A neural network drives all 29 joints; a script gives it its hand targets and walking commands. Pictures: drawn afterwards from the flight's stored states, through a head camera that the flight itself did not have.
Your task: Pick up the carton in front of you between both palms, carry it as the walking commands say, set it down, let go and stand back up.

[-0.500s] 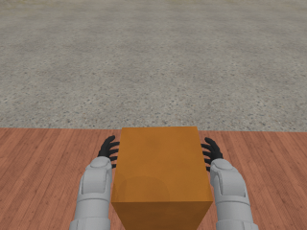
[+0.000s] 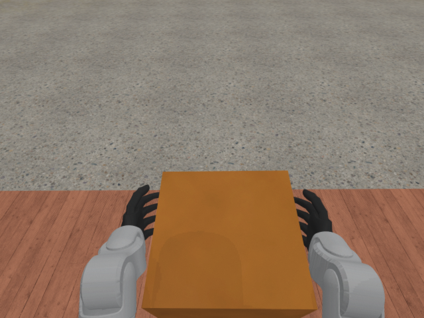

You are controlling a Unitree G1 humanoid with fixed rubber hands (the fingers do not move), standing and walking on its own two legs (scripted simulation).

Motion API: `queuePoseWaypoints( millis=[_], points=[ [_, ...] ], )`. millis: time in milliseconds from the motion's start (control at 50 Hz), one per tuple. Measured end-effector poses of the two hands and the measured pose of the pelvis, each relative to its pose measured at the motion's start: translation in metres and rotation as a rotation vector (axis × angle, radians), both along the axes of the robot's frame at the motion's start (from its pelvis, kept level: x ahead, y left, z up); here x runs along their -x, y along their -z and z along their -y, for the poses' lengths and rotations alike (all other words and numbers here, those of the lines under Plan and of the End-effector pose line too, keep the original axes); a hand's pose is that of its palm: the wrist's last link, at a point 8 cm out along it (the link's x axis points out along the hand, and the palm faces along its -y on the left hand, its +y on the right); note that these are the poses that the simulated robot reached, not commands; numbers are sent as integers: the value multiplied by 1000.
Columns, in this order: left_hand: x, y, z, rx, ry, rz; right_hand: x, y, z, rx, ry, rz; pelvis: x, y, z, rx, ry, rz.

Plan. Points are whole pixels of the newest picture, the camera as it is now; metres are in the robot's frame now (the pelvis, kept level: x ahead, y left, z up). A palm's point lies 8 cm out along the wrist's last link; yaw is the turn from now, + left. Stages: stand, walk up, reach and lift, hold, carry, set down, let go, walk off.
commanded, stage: carry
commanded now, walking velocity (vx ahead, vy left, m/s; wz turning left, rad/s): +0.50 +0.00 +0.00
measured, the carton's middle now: (225, 255) +0.24 -0.01 +0.03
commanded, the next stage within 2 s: none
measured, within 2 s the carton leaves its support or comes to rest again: neither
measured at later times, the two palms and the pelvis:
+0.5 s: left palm (139, 135) +0.54 +0.19 +0.08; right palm (258, 137) +0.52 -0.11 +0.08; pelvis +0.30 +0.05 +0.00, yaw -2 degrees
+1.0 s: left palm (165, 69) +0.89 +0.17 +0.09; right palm (249, 70) +0.90 -0.13 +0.08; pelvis +0.61 +0.01 -0.01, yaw +1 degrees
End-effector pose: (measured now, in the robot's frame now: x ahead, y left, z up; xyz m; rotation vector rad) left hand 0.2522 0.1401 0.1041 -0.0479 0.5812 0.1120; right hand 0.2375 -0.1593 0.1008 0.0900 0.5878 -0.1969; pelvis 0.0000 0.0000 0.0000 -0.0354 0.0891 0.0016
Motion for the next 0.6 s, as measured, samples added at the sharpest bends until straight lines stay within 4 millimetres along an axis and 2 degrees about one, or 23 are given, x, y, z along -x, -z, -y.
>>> queuePoseWaypoints(
  millis=[80, 180, 300, 420, 500, 600],
  points=[
    [-20, 6, -5, 11, -65, -70, -37, 2, -5, -8, -39, -67, -37, -6, 7, -15, -21, -6],
    [-63, -7, -18, 21, -127, -73, -97, -9, -18, -15, -96, -70, -91, -18, 5, -39, -19, -10],
    [-142, -5, -32, 25, -117, -65, -170, -4, -32, -11, -85, -62, -168, -13, -11, -44, -17, 2],
    [-238, 23, -50, 51, -63, -50, -250, 16, -50, 19, -32, -46, -257, 13, -39, -56, 8, 29],
    [-290, 29, -52, 41, -13, -126, -286, 22, -52, 19, 17, -124, -298, 0, -52, -39, 33, 21],
    [-350, 15, -52, 40, 29, -117, -339, 5, -53, 29, 47, -118, -357, -19, -58, -10, 32, 12]
  ],
)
